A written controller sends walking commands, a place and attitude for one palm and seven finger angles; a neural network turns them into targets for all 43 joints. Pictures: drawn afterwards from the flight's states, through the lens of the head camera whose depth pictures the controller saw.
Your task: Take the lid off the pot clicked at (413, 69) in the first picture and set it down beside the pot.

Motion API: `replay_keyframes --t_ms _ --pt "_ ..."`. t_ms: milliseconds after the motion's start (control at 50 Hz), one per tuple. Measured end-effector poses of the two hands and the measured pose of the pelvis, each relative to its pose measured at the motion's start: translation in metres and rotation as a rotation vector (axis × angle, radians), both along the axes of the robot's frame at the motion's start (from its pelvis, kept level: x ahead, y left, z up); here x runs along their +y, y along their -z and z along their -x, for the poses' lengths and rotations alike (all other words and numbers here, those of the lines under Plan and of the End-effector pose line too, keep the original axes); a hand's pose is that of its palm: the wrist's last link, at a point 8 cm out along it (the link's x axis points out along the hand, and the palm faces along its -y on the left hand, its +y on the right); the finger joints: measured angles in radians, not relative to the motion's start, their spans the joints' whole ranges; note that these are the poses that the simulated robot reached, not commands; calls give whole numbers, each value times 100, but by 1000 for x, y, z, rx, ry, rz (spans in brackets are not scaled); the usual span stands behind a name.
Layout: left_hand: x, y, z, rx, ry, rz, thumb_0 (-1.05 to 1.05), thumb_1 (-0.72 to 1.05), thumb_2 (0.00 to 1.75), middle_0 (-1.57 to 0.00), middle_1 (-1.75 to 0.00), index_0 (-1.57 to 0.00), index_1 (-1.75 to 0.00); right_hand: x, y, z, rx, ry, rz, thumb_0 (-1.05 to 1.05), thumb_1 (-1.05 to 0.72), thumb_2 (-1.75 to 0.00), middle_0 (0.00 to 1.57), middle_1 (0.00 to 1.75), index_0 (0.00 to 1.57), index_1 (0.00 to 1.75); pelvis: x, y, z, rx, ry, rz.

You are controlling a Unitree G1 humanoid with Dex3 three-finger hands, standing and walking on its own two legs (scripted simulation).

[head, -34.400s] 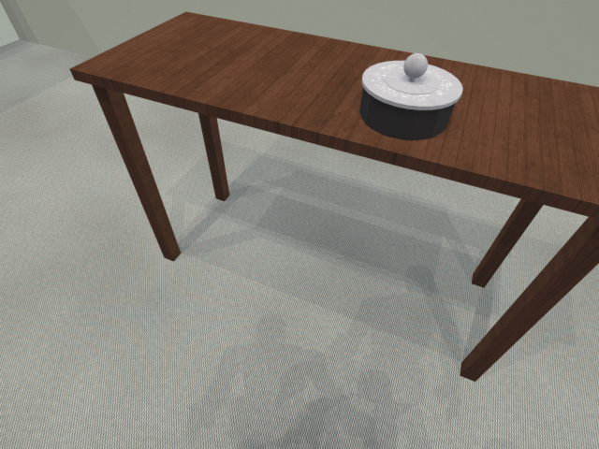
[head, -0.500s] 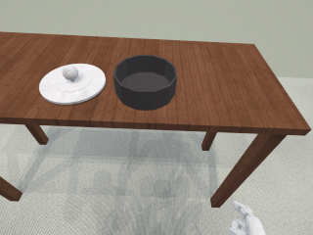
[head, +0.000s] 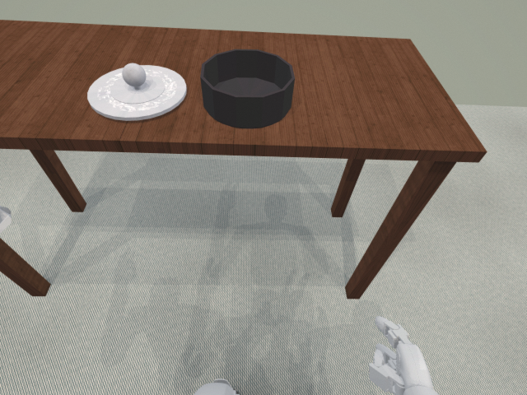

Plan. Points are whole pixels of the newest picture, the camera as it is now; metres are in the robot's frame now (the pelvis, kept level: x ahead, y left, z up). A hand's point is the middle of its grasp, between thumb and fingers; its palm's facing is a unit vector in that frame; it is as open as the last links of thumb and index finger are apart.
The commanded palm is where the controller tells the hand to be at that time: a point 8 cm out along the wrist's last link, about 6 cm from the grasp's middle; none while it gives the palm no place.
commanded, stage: step back with the hand held close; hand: left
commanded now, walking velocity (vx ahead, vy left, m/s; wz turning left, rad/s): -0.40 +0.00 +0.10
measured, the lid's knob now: (134, 75) +0.69 +0.32 +0.11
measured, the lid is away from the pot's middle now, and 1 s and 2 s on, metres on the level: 0.24 0.24 0.24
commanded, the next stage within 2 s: stop stepping back and stand still in 0.04 s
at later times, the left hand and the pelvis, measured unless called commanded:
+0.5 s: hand out of the picture -0.01 +0.25 +0.31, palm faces +0.61 -0.70 -0.38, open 7.4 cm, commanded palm -0.04 +0.29 +0.28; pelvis -0.15 +0.00 +0.00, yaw +4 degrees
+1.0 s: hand out of the picture +0.00 +0.27 +0.25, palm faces +0.53 -0.69 -0.49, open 7.4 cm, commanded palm none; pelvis -0.18 +0.02 -0.01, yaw +8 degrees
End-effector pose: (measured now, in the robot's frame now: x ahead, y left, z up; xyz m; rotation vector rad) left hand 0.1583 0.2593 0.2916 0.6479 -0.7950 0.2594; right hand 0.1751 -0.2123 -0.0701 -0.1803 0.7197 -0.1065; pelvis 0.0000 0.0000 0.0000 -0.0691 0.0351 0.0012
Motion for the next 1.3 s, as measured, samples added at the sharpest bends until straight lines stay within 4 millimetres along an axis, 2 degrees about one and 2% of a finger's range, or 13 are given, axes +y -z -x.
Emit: replay_keyframes --t_ms 120,260,400,500,620,740,840,960,1020,1080,1180,1240,1300 --pt "11 6 42 -27 23 35 1 89 90 -21 -31 -21 -30 -21 -9 58 56 67 93 1 -90 -90 20 30 21 30 8 -1 26 8 -18 -23" --pt "36 42 70 163 -32 128 1 89 90 -21 -30 -21 -30 -24 -16 117 51 55 110 1 -90 -90 20 30 20 30 10 -3 95 -3 -24 -32" --pt "-7 0 169 47 6 -72 1 89 90 -21 -30 -21 -30 -11 -19 162 -20 30 50 1 -90 -90 20 30 21 30 0 -3 127 -5 -31 -33" --pt "25 -20 210 -141 -135 -17 0 88 90 -22 -31 -22 -30 -9 3 177 44 -19 41 1 -90 -90 20 30 21 30 3 1 154 -47 -65 -31" --pt "76 1 207 -161 -206 310 0 89 90 -20 -30 -20 -30 -3 -15 189 -21 12 71 1 -90 -90 20 30 21 30 17 -4 172 -41 -54 -50" --pt "46 42 191 40 -20 278 1 90 90 -19 -30 -19 -30 14 -25 201 -140 41 58 1 -90 -90 20 30 21 30 29 7 199 -54 -27 -66" --pt "26 20 213 73 5 94 1 89 90 -21 -30 -20 -30 26 -17 226 -31 23 11 1 -90 -90 20 30 21 30 21 -5 195 -14 -36 -51" --pt "21 -10 225 -34 -139 -95 1 89 90 -21 -30 -21 -30 24 27 226 101 -48 -29 1 -90 -90 20 30 21 30 15 7 186 -4 -83 -43" --pt "56 61 188 294 -249 124 -1 90 90 -20 -30 -20 -30 16 51 216 154 -86 -43 1 -90 -90 20 30 21 30 23 11 182 -8 -150 -40" --pt "81 186 173 745 -377 411 -1 90 90 -19 -30 -19 -30 10 62 209 180 -88 -44 1 -90 -90 20 30 21 30 29 16 173 -18 -170 -76" --pt "41 387 219 1494 -419 659 0 92 90 -19 -30 -18 -29 -6 74 218 210 -32 12 1 -90 -90 20 30 21 30 28 35 164 -32 -120 -108" --pt "-12 445 264 1797 -393 771 1 92 90 -19 -30 -19 -29 -23 77 242 334 -11 53 1 -90 -90 20 30 21 30 13 35 156 -21 -126 -131" --pt "-16 450 295 1804 -494 864 -3 102 90 -20 -30 -20 -30 -38 81 262 515 -11 96 1 -90 -90 20 30 20 30 4 30 148 -11 -157 -104"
